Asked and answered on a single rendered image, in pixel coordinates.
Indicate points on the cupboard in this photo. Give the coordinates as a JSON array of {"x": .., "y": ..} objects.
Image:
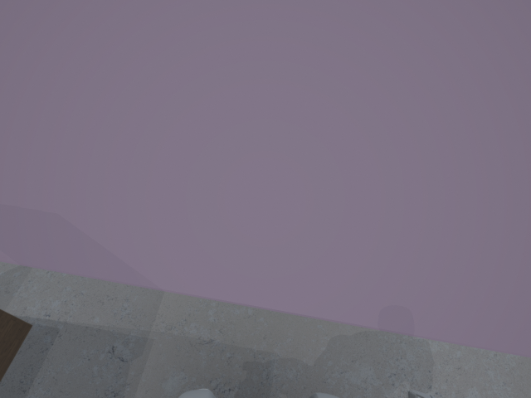
[{"x": 13, "y": 332}]

